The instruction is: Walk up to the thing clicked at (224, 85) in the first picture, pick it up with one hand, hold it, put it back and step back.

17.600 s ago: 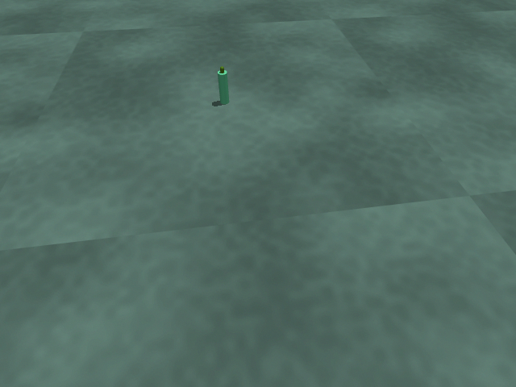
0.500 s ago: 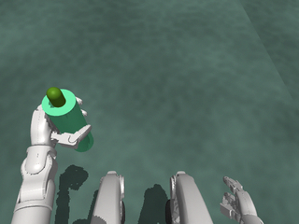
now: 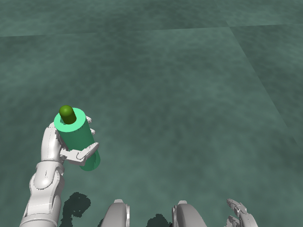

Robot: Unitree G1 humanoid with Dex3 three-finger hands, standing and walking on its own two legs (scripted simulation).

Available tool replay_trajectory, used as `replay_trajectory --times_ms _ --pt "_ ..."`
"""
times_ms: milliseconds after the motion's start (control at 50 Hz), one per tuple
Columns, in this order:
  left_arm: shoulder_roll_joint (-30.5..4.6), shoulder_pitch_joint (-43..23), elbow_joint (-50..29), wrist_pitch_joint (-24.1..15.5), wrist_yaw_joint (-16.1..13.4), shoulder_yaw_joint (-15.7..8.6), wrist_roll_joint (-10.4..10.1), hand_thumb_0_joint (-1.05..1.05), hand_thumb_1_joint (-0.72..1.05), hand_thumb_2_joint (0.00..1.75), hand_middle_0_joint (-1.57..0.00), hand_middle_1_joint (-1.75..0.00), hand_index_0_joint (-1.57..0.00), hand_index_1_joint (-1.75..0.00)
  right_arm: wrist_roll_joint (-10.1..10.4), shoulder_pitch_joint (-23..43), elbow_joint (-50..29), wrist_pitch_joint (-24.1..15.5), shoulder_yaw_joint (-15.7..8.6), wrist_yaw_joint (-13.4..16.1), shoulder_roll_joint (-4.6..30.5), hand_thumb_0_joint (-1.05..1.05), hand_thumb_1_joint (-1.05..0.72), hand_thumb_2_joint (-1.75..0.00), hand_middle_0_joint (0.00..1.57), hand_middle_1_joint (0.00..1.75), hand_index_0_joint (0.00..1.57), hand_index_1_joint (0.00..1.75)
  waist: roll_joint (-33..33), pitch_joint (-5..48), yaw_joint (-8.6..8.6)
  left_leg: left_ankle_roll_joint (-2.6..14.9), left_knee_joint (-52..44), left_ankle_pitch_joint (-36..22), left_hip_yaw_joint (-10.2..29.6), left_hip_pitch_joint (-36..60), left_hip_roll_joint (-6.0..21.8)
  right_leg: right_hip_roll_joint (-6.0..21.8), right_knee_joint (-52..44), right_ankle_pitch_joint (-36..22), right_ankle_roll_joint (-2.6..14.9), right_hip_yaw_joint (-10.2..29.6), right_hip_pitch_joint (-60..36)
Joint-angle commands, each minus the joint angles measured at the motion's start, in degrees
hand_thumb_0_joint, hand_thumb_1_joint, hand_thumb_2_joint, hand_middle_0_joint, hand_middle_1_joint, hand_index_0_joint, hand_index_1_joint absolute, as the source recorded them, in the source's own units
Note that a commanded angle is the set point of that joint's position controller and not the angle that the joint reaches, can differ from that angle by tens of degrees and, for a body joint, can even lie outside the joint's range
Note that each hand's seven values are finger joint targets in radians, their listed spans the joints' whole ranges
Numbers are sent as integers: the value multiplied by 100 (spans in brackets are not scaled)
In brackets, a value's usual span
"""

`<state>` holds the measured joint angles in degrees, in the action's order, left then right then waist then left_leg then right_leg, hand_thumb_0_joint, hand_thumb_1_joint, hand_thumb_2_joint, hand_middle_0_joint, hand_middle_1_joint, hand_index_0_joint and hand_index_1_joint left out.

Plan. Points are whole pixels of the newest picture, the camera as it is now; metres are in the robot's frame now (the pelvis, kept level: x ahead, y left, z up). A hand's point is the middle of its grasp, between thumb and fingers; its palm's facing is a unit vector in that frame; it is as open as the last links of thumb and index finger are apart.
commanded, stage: lift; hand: left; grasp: from the side
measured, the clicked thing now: (80, 140) +0.34 +0.18 +0.02
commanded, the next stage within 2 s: hold in 0.70 s
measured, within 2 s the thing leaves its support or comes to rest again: neither
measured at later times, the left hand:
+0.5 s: hand (83, 127) +0.35 +0.16 +0.07, palm faces +0.04 -1.00 -0.03, open 8.8 cm
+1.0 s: hand (84, 121) +0.35 +0.16 +0.09, palm faces +0.04 -1.00 -0.02, open 8.8 cm
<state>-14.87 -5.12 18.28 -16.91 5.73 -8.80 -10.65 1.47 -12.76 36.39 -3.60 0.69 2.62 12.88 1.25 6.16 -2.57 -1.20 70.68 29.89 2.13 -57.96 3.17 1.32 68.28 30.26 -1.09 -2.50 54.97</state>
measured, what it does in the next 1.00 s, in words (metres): rises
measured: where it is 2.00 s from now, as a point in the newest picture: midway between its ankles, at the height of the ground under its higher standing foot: outside the picture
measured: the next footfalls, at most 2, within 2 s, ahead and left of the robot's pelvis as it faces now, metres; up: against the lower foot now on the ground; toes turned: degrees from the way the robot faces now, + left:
none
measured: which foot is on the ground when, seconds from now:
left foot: down 0.00-1.00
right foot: down 0.00-1.00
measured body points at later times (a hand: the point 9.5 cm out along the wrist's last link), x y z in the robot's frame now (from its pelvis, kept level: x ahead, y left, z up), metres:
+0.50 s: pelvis +0.02 -0.01 +0.04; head +0.09 +0.00 +0.49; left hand +0.34 +0.22 +0.08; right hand +0.15 -0.26 -0.07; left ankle +0.04 +0.13 -0.64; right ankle +0.03 -0.14 -0.64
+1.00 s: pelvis +0.03 -0.01 +0.06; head +0.09 -0.01 +0.51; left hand +0.35 +0.21 +0.10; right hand +0.15 -0.26 -0.05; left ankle +0.04 +0.13 -0.64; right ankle +0.03 -0.14 -0.64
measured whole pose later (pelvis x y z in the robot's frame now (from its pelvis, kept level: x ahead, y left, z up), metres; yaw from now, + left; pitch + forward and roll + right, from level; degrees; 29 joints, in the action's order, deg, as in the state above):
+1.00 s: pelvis +0.03 -0.01 +0.06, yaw +0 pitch +8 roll -1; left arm -11.9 -5.7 24.2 -19.2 6.8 -8.2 -10.4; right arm 0.3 -13.4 38.0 -1.0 0.3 3.4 12.6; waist 0.6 1.8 -2.1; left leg -1.8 51.1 24.6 0.5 -34.8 3.3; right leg 1.0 49.9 25.2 -0.6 -1.9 32.8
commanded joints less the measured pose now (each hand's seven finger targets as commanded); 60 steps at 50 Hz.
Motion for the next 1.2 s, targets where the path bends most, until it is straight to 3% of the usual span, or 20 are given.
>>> replay_trajectory --times_ms 0,60,80,120,240,280,340,440,480,500,520,740,760,860,880,960,980,1020,1060,1180 --pt "-776 -1641 -1587 -677 -69 -411 -203 0 22 125 -128 -140 -130 -140 4 -119 -607 -248 -333 65 806 0 -91 -90 20 30 20 30 299 2196 -12 126 -1294 -1206 35 2002 -207 -207 -1181 -1443 195 -16 -1180" --pt "-767 -1669 -1695 -678 -79 -411 -205 0 23 127 -128 -140 -130 -140 -18 -106 -684 -227 -309 90 777 0 -90 -90 20 30 20 30 239 2338 7 129 -1341 -1673 -10 2151 -217 -204 -1316 -1910 166 -1 -1624" --pt "-751 -1472 -1252 -635 -81 -446 -181 0 23 127 -129 -141 -131 -141 -13 -153 -535 -214 -314 79 790 0 -90 -90 20 30 20 30 130 1896 2 139 -1463 -1457 -5 2065 -217 -216 -1386 -1709 172 -12 -1506" --pt "-818 -1975 -1753 -733 -81 -390 -145 0 23 129 -129 -142 -131 -142 -31 -81 -641 -204 -312 63 746 0 -90 -90 20 30 20 30 445 1998 40 117 -1580 -1376 -35 2199 -229 -190 -1480 -1634 180 15 -1598" --pt "-691 -1740 -1403 -701 10 -380 -205 0 23 127 -126 -140 -128 -140 -49 -202 -525 -164 -306 92 739 0 -90 -90 20 30 20 30 272 1948 6 128 -1753 -1831 -87 2514 -220 -208 -1712 -2105 158 31 -2003" --pt "-665 -1758 -1232 -726 4 -363 -166 0 23 129 -127 -141 -128 -141 -57 -137 -517 -143 -308 81 735 0 -90 -90 20 30 20 30 328 1703 18 106 -1901 -1641 -62 2578 -209 -211 -1781 -1866 183 5 -1902" --pt "-807 -2059 -1501 -818 41 -419 -178 0 23 128 -127 -141 -129 -141 -40 -53 -585 -153 -327 84 768 0 -90 -90 20 30 20 30 307 1692 45 106 -2045 -1531 -94 2709 -208 -195 -1931 -1782 173 31 -2031" --pt "-562 -1739 -1134 -823 96 -324 -243 0 20 125 -123 -137 -124 -138 -64 -68 -553 -131 -280 100 711 0 -91 -90 20 30 20 30 100 1783 13 134 -2080 -1782 -148 2798 -231 -193 -2067 -2097 128 71 -2433" --pt "-776 -1940 -1428 -858 60 -443 -216 0 21 126 -124 -138 -125 -138 -68 -122 -500 -128 -312 114 765 0 -91 -90 20 30 20 30 233 1868 48 129 -2104 -2027 -168 2948 -228 -177 -2054 -2348 133 87 -2539" --pt "-599 -1765 -1096 -839 93 -308 -206 0 20 127 -125 -140 -126 -140 -69 -83 -496 -113 -302 106 742 0 -90 -90 20 30 20 30 209 1683 9 126 -2129 -1998 -139 2913 -234 -193 -2068 -2285 143 68 -2451" --pt "-771 -1991 -1532 -886 90 -407 -217 0 20 127 -125 -139 -126 -139 -74 -159 -484 -104 -312 104 741 0 -90 -90 20 30 20 30 336 1916 84 122 -2128 -2178 -158 3048 -223 -176 -2080 -2442 148 70 -2583" --pt "-584 -1743 -968 -847 158 -343 -222 0 23 129 -128 -142 -130 -142 -81 -117 -466 -26 -316 110 747 0 -90 -90 20 30 20 30 90 1592 29 141 -2321 -2341 -191 3219 -222 -177 -2312 -2636 120 78 -2812" --pt "-721 -2038 -1417 -890 148 -419 -240 0 21 128 -127 -142 -129 -142 -86 -131 -478 -23 -315 116 723 0 -90 -90 20 30 20 30 244 1768 99 137 -2320 -2407 -222 3262 -239 -154 -2320 -2742 112 99 -2962" --pt "-673 -1968 -1267 -885 90 -408 -189 0 22 118 -127 -137 -128 -137 -99 -90 -457 0 -328 126 720 0 -92 -90 20 30 20 30 168 1671 79 146 -2439 -2298 -248 3363 -249 -142 -2450 -2648 97 107 -3015" --pt "-474 -1666 -832 -836 98 -319 -185 0 21 118 -127 -137 -128 -137 -97 -53 -482 0 -315 117 729 0 -92 -90 20 30 20 30 16 1428 47 150 -2463 -2289 -230 3334 -235 -175 -2463 -2592 103 79 -2915" --pt "-638 -1918 -1240 -907 17 -429 -157 0 21 116 -125 -135 -126 -135 -102 -9 -519 19 -330 112 721 0 -92 -90 20 30 20 30 117 1436 117 140 -2579 -2147 -256 3346 -256 -152 -2529 -2496 108 87 -3057" --pt "-444 -1699 -884 -864 28 -273 -133 0 22 117 -125 -136 -127 -136 -99 -15 -510 11 -326 100 725 0 -92 -90 20 30 20 30 30 1429 72 146 -2589 -2218 -245 3428 -240 -165 -2542 -2520 107 78 -3046" --pt "-685 -2137 -1518 -959 8 -369 -116 0 25 117 -125 -136 -127 -135 -112 0 -517 12 -336 105 709 0 -91 -90 20 30 20 30 301 1609 108 113 -2639 -2185 -229 3546 -249 -167 -2546 -2471 130 70 -3075" --pt "-504 -1806 -1074 -909 11 -287 -118 0 22 116 -124 -135 -126 -134 -110 -19 -503 10 -323 106 720 0 -92 -90 20 30 20 30 38 1447 53 122 -2690 -2144 -211 3542 -223 -189 -2560 -2425 123 44 -3082" --pt "-449 -1893 -1208 -877 -27 -195 -133 0 22 118 -125 -137 -126 -136 -93 5 -458 -19 -331 107 725 0 -92 -90 20 30 20 30 57 1395 48 113 -2784 -2323 -202 3685 -216 -192 -2640 -2562 127 21 -3198"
